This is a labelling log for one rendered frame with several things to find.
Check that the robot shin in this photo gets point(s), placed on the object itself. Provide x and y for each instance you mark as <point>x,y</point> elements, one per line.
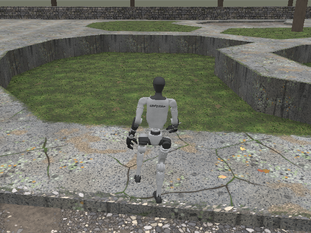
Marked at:
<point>159,181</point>
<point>139,161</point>

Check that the robot left forearm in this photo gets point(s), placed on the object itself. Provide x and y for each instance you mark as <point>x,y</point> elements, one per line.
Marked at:
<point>133,129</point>

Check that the right robot hand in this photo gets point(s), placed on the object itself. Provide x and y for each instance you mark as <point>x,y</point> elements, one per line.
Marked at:
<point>170,127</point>

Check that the robot right forearm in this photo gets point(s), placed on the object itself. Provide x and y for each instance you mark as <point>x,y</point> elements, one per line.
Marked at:
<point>175,126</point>

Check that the left robot hand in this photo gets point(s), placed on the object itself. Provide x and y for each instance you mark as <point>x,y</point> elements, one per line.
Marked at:
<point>128,142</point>

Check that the right robot shin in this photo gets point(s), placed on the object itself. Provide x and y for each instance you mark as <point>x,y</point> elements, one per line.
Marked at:
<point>159,181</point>

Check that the robot right upper arm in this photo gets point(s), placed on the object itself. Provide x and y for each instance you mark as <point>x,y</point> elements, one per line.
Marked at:
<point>174,111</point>

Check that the left robot shin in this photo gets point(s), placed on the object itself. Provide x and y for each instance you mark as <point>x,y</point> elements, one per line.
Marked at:
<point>139,161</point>

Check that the robot left upper arm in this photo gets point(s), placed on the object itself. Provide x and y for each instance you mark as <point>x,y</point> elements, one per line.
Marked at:
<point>139,111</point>

